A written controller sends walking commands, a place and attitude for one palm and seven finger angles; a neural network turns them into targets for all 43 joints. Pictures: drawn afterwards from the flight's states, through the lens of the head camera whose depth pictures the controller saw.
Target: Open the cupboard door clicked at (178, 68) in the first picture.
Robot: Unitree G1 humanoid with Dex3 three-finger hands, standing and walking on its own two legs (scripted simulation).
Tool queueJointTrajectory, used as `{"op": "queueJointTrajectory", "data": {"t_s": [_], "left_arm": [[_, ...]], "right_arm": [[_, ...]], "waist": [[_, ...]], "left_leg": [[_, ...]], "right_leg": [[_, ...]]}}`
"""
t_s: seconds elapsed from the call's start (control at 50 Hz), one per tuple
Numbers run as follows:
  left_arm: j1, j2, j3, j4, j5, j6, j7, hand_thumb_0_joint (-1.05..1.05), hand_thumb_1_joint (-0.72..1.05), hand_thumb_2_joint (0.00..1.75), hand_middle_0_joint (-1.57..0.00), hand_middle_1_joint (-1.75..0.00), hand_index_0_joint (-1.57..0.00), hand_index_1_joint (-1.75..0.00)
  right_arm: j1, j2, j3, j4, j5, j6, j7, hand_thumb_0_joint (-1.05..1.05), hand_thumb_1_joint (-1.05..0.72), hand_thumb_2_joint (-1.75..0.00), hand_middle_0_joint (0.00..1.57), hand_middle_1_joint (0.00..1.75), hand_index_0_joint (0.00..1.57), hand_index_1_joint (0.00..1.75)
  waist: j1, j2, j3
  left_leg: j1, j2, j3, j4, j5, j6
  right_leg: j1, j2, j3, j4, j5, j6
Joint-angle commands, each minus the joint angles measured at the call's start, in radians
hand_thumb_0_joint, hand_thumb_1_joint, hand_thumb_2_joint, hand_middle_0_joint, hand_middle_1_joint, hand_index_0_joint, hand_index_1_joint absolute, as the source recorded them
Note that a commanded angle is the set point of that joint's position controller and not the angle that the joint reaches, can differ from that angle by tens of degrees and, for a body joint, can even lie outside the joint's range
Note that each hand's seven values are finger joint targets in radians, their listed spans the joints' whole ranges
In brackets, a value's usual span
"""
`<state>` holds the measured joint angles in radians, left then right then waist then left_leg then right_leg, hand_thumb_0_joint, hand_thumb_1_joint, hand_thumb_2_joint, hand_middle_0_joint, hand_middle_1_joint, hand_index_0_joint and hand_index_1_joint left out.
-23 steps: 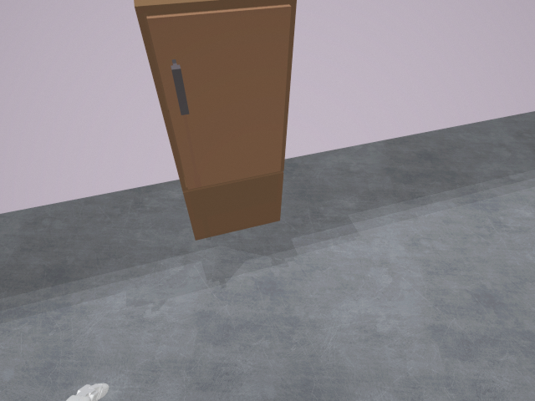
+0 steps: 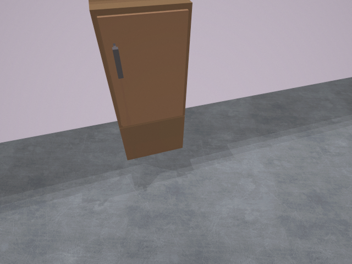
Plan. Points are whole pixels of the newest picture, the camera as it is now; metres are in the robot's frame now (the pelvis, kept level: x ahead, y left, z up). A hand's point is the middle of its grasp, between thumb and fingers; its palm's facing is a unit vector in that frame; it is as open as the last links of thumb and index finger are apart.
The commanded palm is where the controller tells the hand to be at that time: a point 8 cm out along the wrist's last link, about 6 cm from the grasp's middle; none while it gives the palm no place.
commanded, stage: stand and wait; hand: left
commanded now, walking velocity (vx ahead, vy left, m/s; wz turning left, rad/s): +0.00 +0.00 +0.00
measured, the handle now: (117, 61) +0.88 +0.31 +0.01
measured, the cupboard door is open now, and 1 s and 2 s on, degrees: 0 0 0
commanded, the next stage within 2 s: look at it before walking up in 0.46 s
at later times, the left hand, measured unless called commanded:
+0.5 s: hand out of the picture +0.06 +0.24 -0.15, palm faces -0.03 -0.94 -0.34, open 7.4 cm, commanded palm none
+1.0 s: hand out of the picture +0.08 +0.24 -0.15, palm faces -0.03 -0.94 -0.34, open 7.4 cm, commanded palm none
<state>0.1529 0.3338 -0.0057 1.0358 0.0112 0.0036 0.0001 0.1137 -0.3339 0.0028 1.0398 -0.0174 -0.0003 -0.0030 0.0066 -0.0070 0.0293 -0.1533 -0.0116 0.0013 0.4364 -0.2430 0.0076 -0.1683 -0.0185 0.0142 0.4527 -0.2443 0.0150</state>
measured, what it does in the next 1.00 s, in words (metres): stands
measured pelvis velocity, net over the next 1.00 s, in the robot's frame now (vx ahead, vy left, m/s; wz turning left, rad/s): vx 0.00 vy -0.01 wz -0.01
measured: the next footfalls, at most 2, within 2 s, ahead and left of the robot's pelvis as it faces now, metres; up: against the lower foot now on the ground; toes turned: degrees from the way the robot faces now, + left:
none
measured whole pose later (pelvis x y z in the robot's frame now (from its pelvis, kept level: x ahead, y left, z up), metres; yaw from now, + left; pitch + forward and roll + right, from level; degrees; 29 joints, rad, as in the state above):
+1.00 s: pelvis +0.00 -0.01 +0.00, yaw -1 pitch -2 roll +0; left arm 0.13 0.34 0.00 1.09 0.01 -0.01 0.00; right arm 0.11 -0.34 0.01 1.10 -0.01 -0.01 0.00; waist 0.00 0.00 0.04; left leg -0.13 0.01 0.00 0.37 -0.21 -0.01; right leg -0.15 0.00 0.02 0.39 -0.21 0.00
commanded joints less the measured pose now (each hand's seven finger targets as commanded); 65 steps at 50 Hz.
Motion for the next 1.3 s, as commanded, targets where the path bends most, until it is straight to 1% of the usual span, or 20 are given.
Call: {"op": "queueJointTrajectory", "data": {"t_s": [0.0,0.06,0.14,0.2,0.22,0.38,0.42,0.54,0.62,0.74,0.82,0.9,0.92,0.94,1.02,1.06,1.12,1.18,1.2,1.28], "left_arm": [[-0.056,0.206,0.043,-0.063,-0.001,-0.025,0.013,0.00,0.90,0.90,-0.20,-0.30,-0.20,-0.30],[-0.058,0.207,0.043,-0.052,0.000,-0.026,0.012,0.00,0.90,0.90,-0.20,-0.30,-0.20,-0.30],[-0.054,0.209,0.042,-0.040,0.000,-0.026,0.011,0.00,0.90,0.90,-0.20,-0.30,-0.20,-0.30],[-0.053,0.210,0.041,-0.031,-0.001,-0.027,0.010,0.00,0.90,0.90,-0.20,-0.30,-0.20,-0.30],[-0.055,0.211,0.042,-0.031,0.000,-0.027,0.011,0.00,0.90,0.90,-0.20,-0.30,-0.20,-0.30],[-0.052,0.209,0.040,-0.022,-0.001,-0.028,0.011,0.00,0.90,0.90,-0.20,-0.30,-0.20,-0.30],[-0.054,0.211,0.041,-0.020,0.000,-0.029,0.011,0.00,0.90,0.90,-0.20,-0.30,-0.20,-0.30],[-0.057,0.208,0.041,-0.019,0.000,-0.030,0.012,0.00,0.90,0.90,-0.20,-0.30,-0.20,-0.30],[-0.052,0.208,0.042,-0.020,0.000,-0.032,0.012,0.00,0.90,0.90,-0.20,-0.30,-0.20,-0.30],[-0.058,0.208,0.042,-0.016,0.000,-0.032,0.012,0.00,0.90,0.90,-0.20,-0.30,-0.20,-0.30],[-0.059,0.210,0.041,-0.017,0.000,-0.032,0.012,0.00,0.90,0.90,-0.20,-0.30,-0.20,-0.30],[-0.056,0.211,0.041,-0.015,-0.001,-0.034,0.012,0.00,0.90,0.90,-0.20,-0.30,-0.20,-0.30],[-0.057,0.212,0.043,-0.016,0.000,-0.035,0.013,0.00,0.90,0.90,-0.20,-0.30,-0.20,-0.30],[-0.059,0.212,0.042,-0.017,-0.001,-0.035,0.012,0.00,0.90,0.90,-0.20,-0.30,-0.20,-0.30],[-0.061,0.212,0.042,-0.016,0.000,-0.034,0.013,0.00,0.90,0.90,-0.20,-0.30,-0.20,-0.30],[-0.062,0.212,0.042,-0.016,0.000,-0.033,0.012,0.00,0.90,0.90,-0.20,-0.30,-0.20,-0.30],[-0.060,0.214,0.043,-0.015,0.000,-0.034,0.012,0.00,0.90,0.90,-0.20,-0.30,-0.20,-0.30],[-0.060,0.216,0.043,-0.018,-0.001,-0.033,0.012,0.00,0.90,0.90,-0.20,-0.30,-0.20,-0.30],[-0.059,0.213,0.046,-0.019,-0.001,-0.031,0.013,0.00,0.90,0.90,-0.20,-0.30,-0.20,-0.30],[0.006,0.114,0.033,-0.020,-0.004,0.000,0.026,0.00,0.90,0.90,-0.20,-0.30,-0.20,-0.30]], "right_arm": [[-0.060,-0.200,-0.046,-0.056,0.006,-0.032,-0.011,0.00,-0.90,-0.90,0.20,0.30,0.20,0.30],[-0.054,-0.200,-0.043,-0.042,0.007,-0.030,-0.010,0.00,-0.90,-0.90,0.20,0.30,0.20,0.30],[-0.042,-0.203,-0.042,-0.025,0.007,-0.029,-0.008,0.00,-0.90,-0.90,0.20,0.30,0.20,0.30],[-0.037,-0.203,-0.041,-0.012,0.007,-0.029,-0.008,0.00,-0.90,-0.90,0.20,0.30,0.20,0.30],[-0.030,-0.203,-0.040,-0.011,0.008,-0.028,-0.008,0.00,-0.90,-0.90,0.20,0.30,0.20,0.30],[-0.023,-0.203,-0.040,0.006,0.007,-0.030,-0.007,0.00,-0.90,-0.90,0.20,0.30,0.20,0.30],[-0.019,-0.202,-0.039,0.009,0.008,-0.029,-0.007,0.00,-0.90,-0.90,0.20,0.30,0.20,0.30],[-0.023,-0.202,-0.040,0.011,0.007,-0.031,-0.007,0.00,-0.90,-0.90,0.20,0.30,0.20,0.30],[-0.024,-0.203,-0.041,0.008,0.008,-0.032,-0.008,0.00,-0.90,-0.90,0.20,0.30,0.20,0.30],[-0.034,-0.203,-0.039,0.009,0.008,-0.032,-0.009,0.00,-0.90,-0.90,0.20,0.30,0.20,0.30],[-0.037,-0.206,-0.039,0.008,0.009,-0.033,-0.010,0.00,-0.90,-0.90,0.20,0.30,0.20,0.30],[-0.045,-0.207,-0.038,0.007,0.009,-0.035,-0.011,0.00,-0.90,-0.90,0.20,0.30,0.20,0.30],[-0.041,-0.206,-0.039,0.007,0.010,-0.034,-0.011,0.00,-0.90,-0.90,0.20,0.30,0.20,0.30],[-0.044,-0.209,-0.039,0.006,0.009,-0.034,-0.012,0.00,-0.90,-0.90,0.20,0.30,0.20,0.30],[-0.048,-0.208,-0.039,0.006,0.010,-0.032,-0.012,0.00,-0.90,-0.90,0.20,0.30,0.20,0.30],[-0.050,-0.209,-0.038,0.006,0.009,-0.033,-0.012,0.00,-0.90,-0.90,0.20,0.30,0.20,0.30],[-0.049,-0.208,-0.038,0.005,0.010,-0.031,-0.012,0.00,-0.90,-0.90,0.20,0.30,0.20,0.30],[-0.053,-0.211,-0.038,0.005,0.009,-0.032,-0.011,0.00,-0.90,-0.90,0.20,0.30,0.20,0.30],[-0.052,-0.209,-0.038,0.000,0.008,-0.030,-0.010,0.00,-0.90,-0.90,0.20,0.30,0.20,0.30],[0.000,-0.092,-0.018,-0.006,0.007,-0.002,-0.005,0.00,-0.90,-0.90,0.20,0.30,0.20,0.30]], "waist": [[-0.007,0.015,-0.072],[-0.007,-0.004,-0.050],[-0.006,0.005,-0.038],[-0.005,0.001,-0.037],[-0.008,-0.012,-0.042],[-0.007,0.000,-0.036],[-0.007,-0.011,-0.042],[-0.008,0.001,-0.043],[-0.009,0.002,-0.065],[-0.007,0.001,-0.053],[-0.006,0.013,-0.067],[-0.007,0.009,-0.082],[-0.007,-0.003,-0.088],[-0.008,0.006,-0.085],[-0.008,-0.007,-0.077],[-0.006,0.008,-0.074],[-0.006,-0.010,-0.065],[-0.006,0.002,-0.063],[-0.005,0.012,-0.069],[0.001,0.007,-0.063]], "left_leg": [[0.005,0.116,-0.094,-0.087,0.143,0.030],[-0.006,0.114,-0.097,-0.098,0.110,0.028],[-0.018,0.114,-0.101,-0.110,0.065,0.026],[-0.012,0.115,-0.102,-0.114,0.062,0.024],[-0.015,0.114,-0.104,-0.112,0.062,0.024],[-0.010,0.117,-0.102,-0.119,0.055,0.021],[-0.013,0.118,-0.102,-0.115,0.061,0.020],[-0.004,0.121,-0.100,-0.118,0.087,0.019],[0.015,0.124,-0.096,-0.109,0.125,0.019],[0.014,0.127,-0.092,-0.116,0.133,0.019],[0.023,0.128,-0.094,-0.117,0.151,0.019],[0.046,0.130,-0.087,-0.112,0.189,0.018],[0.045,0.131,-0.088,-0.108,0.199,0.018],[0.049,0.131,-0.087,-0.110,0.203,0.017],[0.048,0.132,-0.089,-0.116,0.196,0.016],[0.047,0.132,-0.088,-0.122,0.195,0.017],[0.045,0.130,-0.090,-0.121,0.189,0.016],[0.042,0.128,-0.093,-0.122,0.196,0.016],[0.038,0.127,-0.097,-0.111,0.223,0.017],[-0.040,0.114,-0.090,-0.044,0.244,0.001]], "right_leg": [[0.015,-0.095,0.088,-0.083,0.149,-0.045],[0.004,-0.097,0.094,-0.101,0.114,-0.045],[-0.006,-0.097,0.103,-0.121,0.048,-0.045],[-0.013,-0.098,0.108,-0.132,0.034,-0.047],[-0.008,-0.096,0.108,-0.132,0.031,-0.047],[-0.023,-0.097,0.116,-0.142,0.017,-0.047],[-0.017,-0.097,0.115,-0.141,0.024,-0.047],[-0.016,-0.095,0.114,-0.134,0.063,-0.047],[-0.001,-0.096,0.111,-0.127,0.121,-0.048],[0.002,-0.098,0.108,-0.127,0.140,-0.046],[0.014,-0.096,0.105,-0.124,0.160,-0.046],[0.026,-0.101,0.102,-0.121,0.211,-0.046],[0.033,-0.100,0.101,-0.118,0.226,-0.046],[0.031,-0.100,0.101,-0.117,0.231,-0.046],[0.031,-0.098,0.102,-0.122,0.225,-0.045],[0.035,-0.099,0.100,-0.125,0.220,-0.045],[0.032,-0.099,0.101,-0.132,0.216,-0.044],[0.034,-0.101,0.094,-0.130,0.213,-0.042],[0.043,-0.105,0.085,-0.114,0.231,-0.040],[0.042,-0.125,0.055,-0.054,0.234,-0.017]]}}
